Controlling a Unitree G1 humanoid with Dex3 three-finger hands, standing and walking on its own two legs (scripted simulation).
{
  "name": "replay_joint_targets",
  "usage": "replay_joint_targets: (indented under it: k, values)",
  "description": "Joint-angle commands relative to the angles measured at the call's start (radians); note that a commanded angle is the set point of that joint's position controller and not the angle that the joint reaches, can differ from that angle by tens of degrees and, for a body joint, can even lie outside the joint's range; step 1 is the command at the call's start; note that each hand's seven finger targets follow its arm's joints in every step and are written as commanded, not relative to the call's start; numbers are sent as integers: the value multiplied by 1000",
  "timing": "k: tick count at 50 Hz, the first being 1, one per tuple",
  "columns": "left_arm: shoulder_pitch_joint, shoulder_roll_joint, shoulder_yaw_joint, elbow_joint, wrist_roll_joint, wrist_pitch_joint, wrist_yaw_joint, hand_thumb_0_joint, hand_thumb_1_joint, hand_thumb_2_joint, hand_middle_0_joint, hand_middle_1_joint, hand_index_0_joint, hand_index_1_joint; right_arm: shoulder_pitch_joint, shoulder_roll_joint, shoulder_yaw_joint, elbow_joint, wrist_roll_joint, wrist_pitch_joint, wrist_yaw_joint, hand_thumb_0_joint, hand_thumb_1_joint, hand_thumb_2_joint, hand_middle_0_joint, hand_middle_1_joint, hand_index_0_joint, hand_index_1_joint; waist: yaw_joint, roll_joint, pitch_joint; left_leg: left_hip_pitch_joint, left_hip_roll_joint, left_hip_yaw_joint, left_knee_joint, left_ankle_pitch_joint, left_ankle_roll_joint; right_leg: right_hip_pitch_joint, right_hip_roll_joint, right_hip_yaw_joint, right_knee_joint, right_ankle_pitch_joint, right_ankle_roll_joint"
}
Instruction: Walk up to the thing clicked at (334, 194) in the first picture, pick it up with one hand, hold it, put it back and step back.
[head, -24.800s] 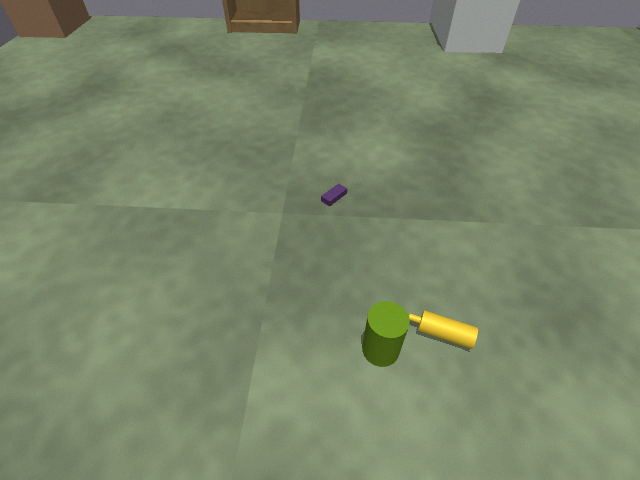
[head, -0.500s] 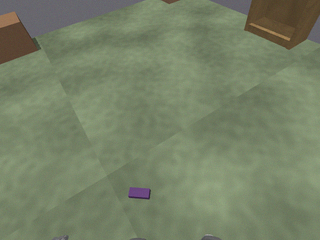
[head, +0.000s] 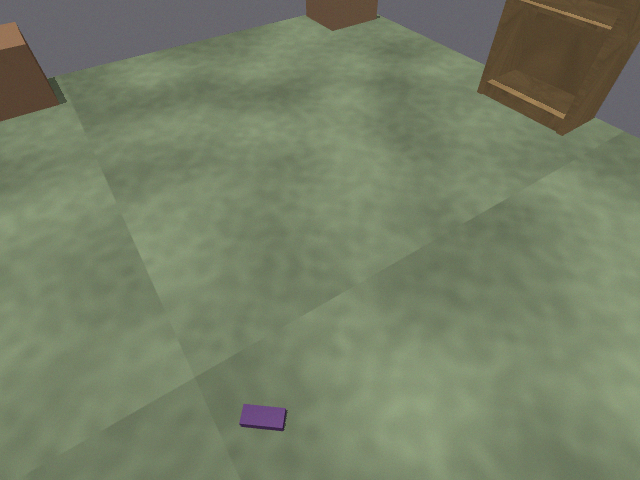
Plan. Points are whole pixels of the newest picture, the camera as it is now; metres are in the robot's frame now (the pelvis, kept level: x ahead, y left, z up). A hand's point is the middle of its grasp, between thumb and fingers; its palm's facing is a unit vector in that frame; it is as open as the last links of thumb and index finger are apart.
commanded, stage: walk up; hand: left
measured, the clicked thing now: (263, 417) +0.41 +0.20 -0.74
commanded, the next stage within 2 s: none
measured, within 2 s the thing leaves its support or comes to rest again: neither
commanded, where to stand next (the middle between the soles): +0.01 +0.00 m, yaw -4 degrees
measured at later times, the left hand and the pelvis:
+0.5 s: hand out of the picture +0.15 +0.26 -0.14, palm faces -0.07 -0.93 -0.36, open 7.4 cm; pelvis +0.03 +0.01 +0.01, yaw -2 degrees
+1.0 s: hand out of the picture +0.09 +0.25 -0.13, palm faces -0.06 -0.94 -0.35, open 7.4 cm; pelvis +0.00 +0.00 +0.02, yaw -3 degrees
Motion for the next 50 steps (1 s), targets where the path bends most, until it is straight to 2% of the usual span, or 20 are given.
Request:
replay_joint_targets:
  k: [1, 3, 4, 5, 6, 7, 8, 9, 11, 13, 14, 15, 16, 17, 19, 21, 23, 27, 38, 50]
  values:
    - [45, 287, 69, -66, -2, -17, 29, 0, 900, 900, -200, -300, -200, -300, -27, -173, -49, -92, 12, -38, -22, 0, -900, -900, 200, 300, 200, 300, 6, -177, -90, -214, -46, 41, 29, -90, 43, 264, -285, 338, -123, 730, -280]
    - [8, 274, 60, -84, 4, -7, 28, 0, 900, 900, -200, -300, -200, -300, -14, -168, -52, -87, 11, -40, -15, 0, -900, -900, 200, 300, 200, 300, -18, -197, -81, -126, -44, 50, -99, -81, 59, 192, -234, 248, -94, 704, -229]
    - [-38, 265, 55, -100, 2, -1, 29, 0, 900, 900, -200, -300, -200, -300, 29, -167, -55, -70, 11, -44, -12, 0, -900, -900, 200, 300, 200, 300, -43, -209, -99, -40, -36, 51, -200, 68, 62, 155, -188, 188, -42, 683, -191]
    - [-78, 231, 44, -119, -3, 0, 31, 0, 900, 900, -200, -300, -200, -300, 71, -194, -70, -50, 6, -48, -14, 0, -900, -900, 200, 300, 200, 300, -67, -159, -134, 107, 12, -3, -238, 365, 75, 47, -140, 125, 41, 653, -128]
    - [-100, 177, 28, -137, -11, 1, 32, 0, 900, 900, -200, -300, -200, -300, 86, -250, -89, -41, -1, -47, -19, 0, -900, -900, 200, 300, 200, 300, -78, -40, -158, 243, 138, -158, -273, 600, 121, -119, -54, 51, 167, 489, -50]
    - [-103, 152, 23, -130, -13, 8, 37, 0, 900, 900, -200, -300, -200, -300, 57, -268, -91, -52, 1, -47, -24, 0, -900, -900, 200, 300, 200, 300, -65, 2, -144, 291, 272, -283, -287, 754, 199, -207, 12, 7, 193, 66, -15]
    - [-126, 181, 31, -122, -10, 14, 44, 0, 900, 900, -200, -300, -200, -300, 48, -293, -93, -45, 9, -45, -24, 0, -900, -900, 200, 300, 200, 300, -76, 61, -112, 244, 342, -311, -267, 837, 280, -199, 2, 26, 210, -242, -23]
    - [-128, 177, 27, -126, -15, 8, 45, 0, 900, 900, -200, -300, -200, -300, 30, -280, -91, -43, 1, -40, -25, 0, -900, -900, 200, 300, 200, 300, -65, 68, -81, 233, 318, -253, -252, 877, 262, -191, -22, 46, 136, -255, -32]
    - [-62, 170, 28, -97, -11, -7, 39, 0, 900, 900, -200, -300, -200, -300, -85, -247, -75, -69, 1, -27, -25, 0, -900, -900, 200, 300, 200, 300, -12, 99, -68, 208, 179, -61, -169, 810, 160, -102, -28, 7, -36, -64, -45]
    - [-24, 194, 39, -64, -11, -14, 40, 0, 900, 900, -200, -300, -200, -300, -109, -231, -66, -69, 15, -14, -27, 0, -900, -900, 200, 300, 200, 300, -3, 64, -127, 111, 71, 44, -59, 758, 58, 98, -48, 35, -132, 519, -57]
    - [10, 224, 54, -46, -13, -12, 46, 0, 900, 900, -200, -300, -200, -300, -116, -205, -53, -74, 31, -12, -27, 0, -900, -900, 200, 300, 200, 300, 24, 19, -171, -8, 47, 49, -12, 686, 32, 250, -96, 95, -103, 674, -95]
    - [27, 252, 58, -40, -12, -14, 53, 0, 900, 900, -200, -300, -200, -300, -128, -178, -42, -78, 38, -9, -24, 0, -900, -900, 200, 300, 200, 300, 35, -3, -190, -68, 11, 53, 34, 550, 12, 281, -191, 206, -119, 705, -153]
    - [-12, 261, 52, -54, -15, -14, 51, 0, 900, 900, -200, -300, -200, -300, -101, -141, -35, -68, 40, 1, -23, 0, -900, -900, 200, 300, 200, 300, 15, -36, -167, -43, -22, 41, 34, 209, 10, 190, -281, 290, -178, 684, -215]
    - [-78, 277, 46, -67, -9, -11, 47, 0, 900, 900, -200, -300, -200, -300, -76, -137, -41, -53, 30, 10, -27, 0, -900, -900, 200, 300, 200, 300, -21, -109, -123, 1, -26, 28, -5, -11, 21, 94, -312, 320, -187, 665, -246]
    - [-170, 239, 36, -78, -5, 4, 43, 0, 900, 900, -200, -300, -200, -300, -35, -155, -43, -10, 20, 1, -23, 0, -900, -900, 200, 300, 200, 300, -64, -125, -86, 62, 4, 7, -209, 127, 25, 28, -224, 208, -147, 552, -162]
    - [-175, 188, 24, -86, -13, 14, 40, 0, 900, 900, -200, -300, -200, -300, -51, -221, -57, 14, 18, -17, -20, 0, -900, -900, 200, 300, 200, 300, -38, -58, -96, 81, 111, -97, -316, 468, 69, 43, -84, 61, -27, 468, -55]
    - [-161, 172, 22, -57, -13, 18, 35, 0, 900, 900, -200, -300, -200, -300, -128, -234, -51, 10, 21, -23, -18, 0, -900, -900, 200, 300, 200, 300, -1, -36, -93, 73, 148, -104, -290, 568, 94, 85, -60, 40, -84, 356, -30]
    - [-189, 183, 22, -31, -14, 14, 34, 0, 900, 900, -200, -300, -200, -300, -136, -194, -37, 26, 19, -14, -21, 0, -900, -900, 200, 300, 200, 300, -15, -1, -146, 96, 67, 2, -302, 523, 38, 173, -105, 84, -137, 500, -55]
    - [-235, 160, 23, 39, -3, 31, 18, 0, 900, 900, -200, -300, -200, -300, -179, -189, -35, 77, 4, -11, -12, 0, -900, -900, 200, 300, 200, 300, -7, -10, -49, 31, 75, -21, -478, 144, 38, 176, -85, 86, -276, 228, -23]
    - [-227, 163, 37, 61, 9, 17, 18, 0, 900, 900, -200, -300, -200, -300, -133, -166, -33, 102, 2, -3, -2, 0, -900, -900, 200, 300, 200, 300, -22, -73, -51, 132, 50, 4, -429, 141, 24, 60, -110, 163, -396, 59, -28]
